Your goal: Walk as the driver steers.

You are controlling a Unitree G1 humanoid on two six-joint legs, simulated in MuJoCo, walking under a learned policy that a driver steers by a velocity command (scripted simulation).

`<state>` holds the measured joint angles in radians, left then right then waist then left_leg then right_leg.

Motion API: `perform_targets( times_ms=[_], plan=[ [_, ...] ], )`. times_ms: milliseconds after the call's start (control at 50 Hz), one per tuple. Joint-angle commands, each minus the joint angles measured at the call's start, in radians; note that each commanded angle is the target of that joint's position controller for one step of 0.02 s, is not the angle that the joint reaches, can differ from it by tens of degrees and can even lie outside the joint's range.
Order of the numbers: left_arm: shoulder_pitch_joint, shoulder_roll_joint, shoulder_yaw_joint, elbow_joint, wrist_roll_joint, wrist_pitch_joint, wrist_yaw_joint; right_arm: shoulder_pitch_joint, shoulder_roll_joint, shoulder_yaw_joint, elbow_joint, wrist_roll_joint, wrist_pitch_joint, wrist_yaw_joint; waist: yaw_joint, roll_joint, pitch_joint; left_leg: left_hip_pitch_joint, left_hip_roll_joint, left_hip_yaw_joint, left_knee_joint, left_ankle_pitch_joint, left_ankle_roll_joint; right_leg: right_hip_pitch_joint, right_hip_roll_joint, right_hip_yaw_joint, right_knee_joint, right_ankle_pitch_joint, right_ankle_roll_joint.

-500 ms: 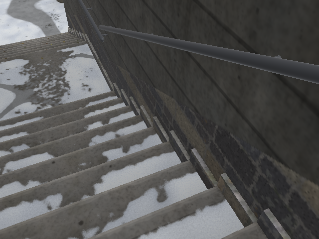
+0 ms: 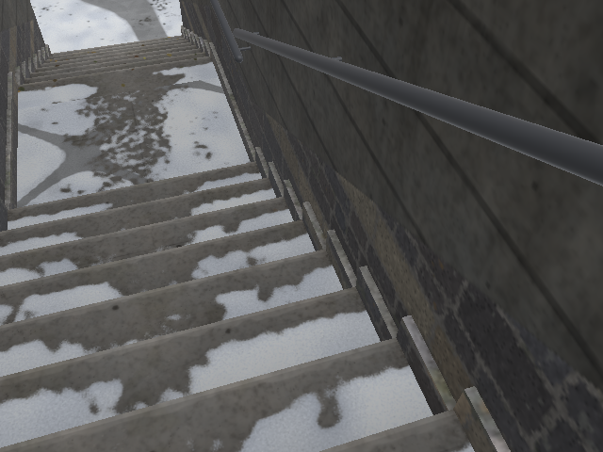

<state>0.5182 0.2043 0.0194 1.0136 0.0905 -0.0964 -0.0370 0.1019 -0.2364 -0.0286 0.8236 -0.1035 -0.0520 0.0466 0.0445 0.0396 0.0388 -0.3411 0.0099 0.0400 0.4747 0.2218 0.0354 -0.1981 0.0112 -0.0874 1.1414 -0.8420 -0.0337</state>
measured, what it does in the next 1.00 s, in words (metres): goes down, turning left: right foot 0.15 m lower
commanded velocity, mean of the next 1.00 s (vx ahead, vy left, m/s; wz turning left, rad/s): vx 0.50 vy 0.00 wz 0.50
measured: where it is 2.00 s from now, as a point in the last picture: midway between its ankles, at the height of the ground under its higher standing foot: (174, 349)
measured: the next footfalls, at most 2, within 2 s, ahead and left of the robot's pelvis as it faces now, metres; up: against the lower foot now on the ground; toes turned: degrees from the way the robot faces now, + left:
right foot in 0.44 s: +0.43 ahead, -0.08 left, -0.15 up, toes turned +14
left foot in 1.06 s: +0.62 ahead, +0.32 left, -0.31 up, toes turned +46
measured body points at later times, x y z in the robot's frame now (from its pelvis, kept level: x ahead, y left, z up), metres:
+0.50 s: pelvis +0.30 -0.01 -0.21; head +0.30 +0.00 +0.24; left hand +0.43 +0.24 -0.30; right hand +0.32 -0.26 -0.35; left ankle +0.11 +0.07 -0.69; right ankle +0.39 -0.09 -0.94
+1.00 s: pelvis +0.53 +0.10 -0.29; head +0.53 +0.14 +0.15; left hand +0.28 +0.11 -0.43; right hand +0.80 +0.06 -0.40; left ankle +0.60 +0.32 -1.00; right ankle +0.40 -0.10 -0.93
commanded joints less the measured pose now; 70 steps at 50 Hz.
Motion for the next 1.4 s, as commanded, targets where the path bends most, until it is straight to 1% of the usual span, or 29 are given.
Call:
perform_targets(
  times_ms=[20,40,60,80,120,140,180,220,300,420,440,460,480,520,580,680,780,860,900,1000,1060,1080,1100,1140,1200,1240,1280,1340,1400],
  plan=[
    [-0.024,0.175,0.022,-0.009,0.065,0.003,-0.081,0.601,-0.159,-0.076,0.200,0.000,-0.019,-0.018,-0.251,0.172,-0.071,0.587,0.012,0.002,-0.051,-0.003,0.151,-0.340,-0.018,0.116,0.686,0.555,-0.097],
    [0.155,-0.038,-0.028,-0.032,0.048,0.002,-0.103,0.651,-0.242,-0.065,0.185,0.032,-0.029,-0.008,-0.135,0.215,-0.336,0.945,0.196,-0.378,0.223,0.522,0.432,-0.695,0.096,0.175,0.983,0.051,-0.004],
    [-0.040,0.028,-0.033,-0.172,0.005,-0.011,-0.097,0.635,-0.268,-0.083,0.177,0.003,-0.048,0.007,-0.208,0.029,-0.219,0.992,0.289,-0.562,0.171,0.596,0.455,-1.033,0.087,0.244,0.979,0.085,0.046],
    [-0.125,0.098,-0.025,-0.274,-0.043,-0.022,-0.083,0.441,-0.291,-0.096,0.160,0.003,-0.072,0.019,-0.187,0.102,-0.050,0.885,0.448,-0.876,0.065,-0.155,0.503,-1.393,0.017,0.353,0.960,0.223,0.080],
    [-0.144,0.156,-0.020,-0.240,-0.017,0.000,-0.026,0.242,0.011,0.010,0.143,-0.017,-0.081,0.036,-0.074,-0.232,0.052,0.347,0.351,-0.682,-0.042,-0.406,0.372,-1.239,-0.129,0.384,0.618,0.636,0.028],
    [-0.149,0.113,-0.034,-0.209,0.014,0.017,-0.015,0.091,0.120,0.063,0.100,-0.009,-0.080,0.032,0.025,-0.190,0.116,-0.084,0.255,-0.576,-0.112,-0.392,0.363,-0.957,-0.212,0.364,0.300,0.855,0.018],
    [-0.167,0.030,-0.064,-0.237,0.045,0.058,-0.024,0.049,0.008,0.045,0.091,0.040,-0.097,0.010,0.045,-0.021,0.017,-0.584,0.015,-0.342,-0.080,-0.653,0.340,-0.409,-0.151,0.140,0.108,0.978,0.036],
    [-0.154,-0.007,-0.091,-0.234,0.040,0.055,-0.057,0.162,-0.132,0.031,0.105,0.020,-0.115,0.013,0.044,-0.080,-0.040,-0.648,-0.024,-0.294,0.075,-0.472,0.295,-0.150,-0.099,0.042,0.145,1.015,0.057],
    [-0.573,0.098,-0.073,-0.334,0.049,0.037,-0.046,0.520,-0.028,0.040,0.173,0.064,-0.129,-0.070,-0.251,-0.036,0.032,0.243,-0.005,-0.476,0.421,-0.608,0.249,-0.853,-0.126,0.222,-0.600,1.227,0.064],
    [-0.246,0.133,-0.033,-0.306,0.004,0.016,-0.040,0.335,-0.141,0.023,0.042,0.046,-0.072,0.023,-0.005,-0.071,-0.003,-0.268,-0.088,-0.511,0.700,-0.452,0.187,0.160,-0.017,0.062,-0.723,1.088,-0.027],
    [0.020,0.219,0.011,-0.221,-0.017,0.002,-0.036,0.318,-0.122,0.037,0.042,0.030,-0.071,0.050,0.091,-0.075,-0.073,-0.370,-0.113,-0.431,0.969,-0.311,0.113,0.435,-0.108,0.112,-0.700,1.207,-0.105],
    [0.168,0.227,0.016,-0.221,0.011,-0.009,-0.043,0.525,0.050,0.059,0.088,0.070,-0.073,0.056,0.047,-0.302,-0.355,-0.667,-0.214,-0.225,1.554,-0.934,0.009,0.856,-0.349,0.286,-0.363,1.726,-0.351],
    [0.158,0.256,0.016,-0.224,0.010,0.004,-0.068,0.584,0.005,0.052,0.052,0.075,-0.064,0.066,0.008,-0.299,-0.402,-0.870,-0.168,-0.181,1.764,-0.942,-0.010,0.832,-0.478,0.556,-0.426,1.791,-0.446],
    [-0.013,0.148,0.001,-0.253,-0.025,0.013,-0.084,0.363,-0.060,0.048,-0.017,0.045,-0.042,0.029,0.019,-0.094,-0.159,-1.072,-0.028,-0.150,1.651,-0.690,-0.044,0.468,-0.462,0.613,-0.677,0.874,-0.378],
    [-0.204,-0.072,-0.049,-0.242,-0.027,-0.024,-0.046,0.319,0.013,0.066,-0.012,0.034,-0.011,0.004,-0.137,-0.021,0.004,-0.762,0.179,-0.200,1.125,-0.284,0.012,-0.173,-0.357,0.395,-0.824,0.672,-0.280],
    [-0.115,0.086,-0.014,-0.132,0.024,-0.069,0.029,0.258,0.000,0.040,0.051,-0.011,-0.005,0.084,-0.094,-0.096,-0.069,-0.426,0.126,-0.072,0.817,-0.033,0.021,-0.325,-0.229,0.106,-0.753,0.699,-0.252],
    [0.303,-0.058,-0.059,0.094,0.007,-0.031,0.064,0.000,0.023,0.041,-0.003,0.006,-0.010,0.056,0.088,-0.061,0.039,-1.108,0.175,-0.192,0.458,0.102,0.045,0.351,-0.375,0.311,-0.560,0.715,-0.268],
    [0.091,-0.027,-0.077,0.015,0.019,-0.028,0.010,-0.027,-0.006,0.035,0.011,0.009,0.011,0.082,-0.004,-0.088,0.086,-0.346,0.137,-0.036,0.359,0.334,0.061,-0.314,-0.285,0.061,-0.661,0.494,-0.191],
    [0.113,-0.021,-0.079,0.039,0.041,-0.034,0.012,-0.067,-0.036,0.026,-0.014,0.012,0.008,0.066,0.001,-0.063,0.121,-0.284,0.144,-0.038,0.313,0.279,0.065,-0.259,-0.295,-0.011,-0.598,0.473,-0.137],
    [0.229,0.088,-0.012,0.117,-0.001,0.012,0.049,-0.281,-0.006,0.028,-0.050,0.006,-0.002,0.046,0.111,-0.069,0.167,-0.274,0.068,0.086,-0.051,-0.026,0.033,0.140,-0.333,0.028,-0.472,0.834,-0.122],
    [0.226,0.109,-0.001,0.166,0.047,0.035,-0.020,0.249,-0.160,-0.065,0.144,0.026,-0.029,0.020,-0.093,0.008,-0.056,0.542,0.037,0.135,-0.102,0.288,0.112,-0.112,-0.225,-0.118,0.046,0.925,-0.011],
    [0.336,-0.046,-0.036,0.169,0.052,0.032,-0.071,0.507,-0.265,-0.091,0.216,0.010,-0.015,0.020,-0.107,0.154,-0.376,1.146,0.219,-0.084,0.282,0.854,0.325,-0.443,-0.132,-0.118,0.455,0.279,0.076],
    [0.208,0.015,-0.020,0.084,-0.005,0.017,-0.088,0.655,-0.243,-0.091,0.260,0.013,-0.003,0.021,-0.205,0.127,-0.566,1.285,0.343,-0.286,0.260,0.916,0.436,-0.548,-0.087,-0.015,0.730,0.008,0.099],
    [-0.259,0.122,0.015,-0.117,-0.051,-0.021,-0.063,0.594,-0.189,-0.086,0.271,0.032,-0.026,-0.003,-0.275,0.028,-0.216,0.917,0.308,-0.290,0.068,0.390,0.332,-0.834,-0.121,0.061,0.737,0.016,0.085],
    [-0.207,0.016,-0.008,-0.139,-0.005,-0.040,0.003,0.299,-0.047,-0.027,0.180,0.043,-0.050,0.032,-0.038,-0.121,0.019,0.157,0.304,-0.280,-0.064,0.094,0.303,-0.538,-0.216,0.183,0.142,0.399,0.026],
    [-0.215,0.033,0.006,-0.131,-0.010,-0.020,0.012,0.175,-0.091,-0.034,0.104,0.076,-0.072,0.045,0.006,-0.015,0.028,-0.114,0.248,-0.269,-0.189,-0.017,0.345,-0.308,-0.159,0.145,-0.119,0.576,0.029],
    [-0.116,-0.014,-0.027,-0.127,-0.003,-0.004,-0.001,0.139,-0.115,-0.036,0.061,0.024,-0.069,0.049,0.059,-0.025,-0.038,-0.344,0.188,-0.217,-0.062,-0.108,0.298,-0.066,-0.113,0.129,-0.092,0.828,0.023],
    [-0.219,0.018,-0.044,-0.145,-0.009,0.010,-0.034,0.255,-0.045,-0.005,0.094,0.006,-0.072,0.015,-0.035,-0.044,0.004,-0.251,0.108,-0.199,0.129,-0.485,0.218,-0.191,-0.152,0.225,-0.498,1.324,0.028],
    [-0.387,0.077,-0.032,-0.225,-0.016,0.014,-0.042,0.397,-0.069,0.008,0.110,-0.007,-0.053,0.011,-0.094,-0.004,0.030,-0.256,0.112,-0.250,0.248,-0.595,0.196,-0.112,-0.106,0.131,-0.527,1.197,0.053]
  ],
)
